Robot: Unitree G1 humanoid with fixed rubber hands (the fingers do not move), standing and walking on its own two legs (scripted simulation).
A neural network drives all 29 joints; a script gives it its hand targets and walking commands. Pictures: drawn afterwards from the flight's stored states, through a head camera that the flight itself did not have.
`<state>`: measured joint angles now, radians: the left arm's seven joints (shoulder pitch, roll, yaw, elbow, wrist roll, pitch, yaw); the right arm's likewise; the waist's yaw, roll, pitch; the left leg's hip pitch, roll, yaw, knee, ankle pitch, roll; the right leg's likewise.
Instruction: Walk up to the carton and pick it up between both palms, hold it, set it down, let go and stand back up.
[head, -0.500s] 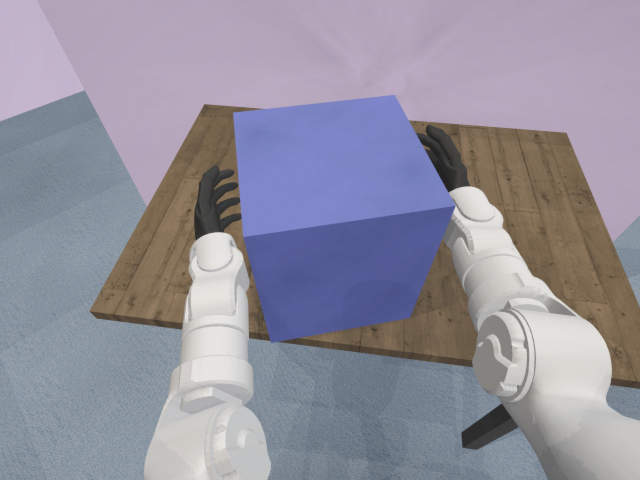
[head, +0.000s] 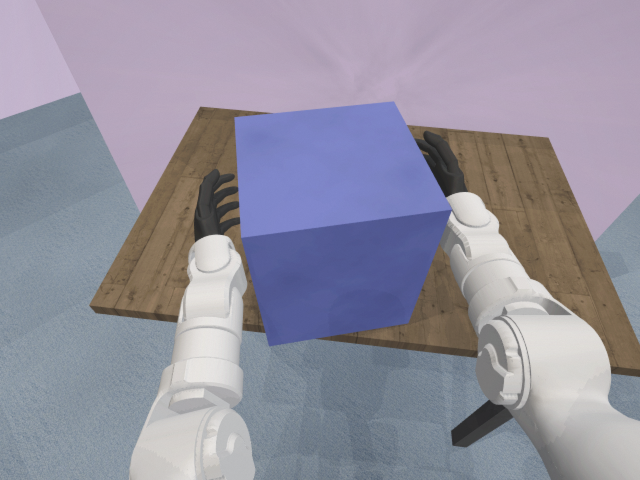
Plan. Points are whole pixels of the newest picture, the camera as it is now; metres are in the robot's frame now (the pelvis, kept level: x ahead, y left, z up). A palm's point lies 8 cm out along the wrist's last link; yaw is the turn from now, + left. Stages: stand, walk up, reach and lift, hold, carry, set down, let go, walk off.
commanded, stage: reach and lift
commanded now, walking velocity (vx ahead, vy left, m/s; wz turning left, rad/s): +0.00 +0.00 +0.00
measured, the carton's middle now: (328, 229) +0.44 +0.06 +0.06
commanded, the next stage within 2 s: none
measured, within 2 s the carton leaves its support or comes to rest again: leaves its support in 0.08 s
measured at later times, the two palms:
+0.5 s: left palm (188, 211) +0.37 +0.22 +0.14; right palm (449, 179) +0.44 -0.07 +0.17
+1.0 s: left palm (186, 187) +0.37 +0.22 +0.17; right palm (462, 169) +0.43 -0.08 +0.20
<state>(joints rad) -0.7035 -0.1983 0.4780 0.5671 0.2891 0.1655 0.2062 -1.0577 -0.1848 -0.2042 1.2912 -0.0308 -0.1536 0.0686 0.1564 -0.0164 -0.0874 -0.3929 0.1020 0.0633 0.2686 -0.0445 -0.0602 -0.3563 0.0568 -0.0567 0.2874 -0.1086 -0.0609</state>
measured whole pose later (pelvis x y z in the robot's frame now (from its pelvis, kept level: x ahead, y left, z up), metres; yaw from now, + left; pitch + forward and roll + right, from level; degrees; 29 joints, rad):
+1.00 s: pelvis +0.00 +0.02 +0.00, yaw +2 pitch -1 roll -1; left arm -0.71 -0.05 0.34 0.38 0.19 0.58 0.17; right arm -1.00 -0.14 -0.04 1.02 0.18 0.22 -0.07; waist 0.01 -0.03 -0.06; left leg -0.21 0.06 0.02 0.33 -0.11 -0.03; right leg -0.13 0.02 -0.08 0.28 -0.15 -0.02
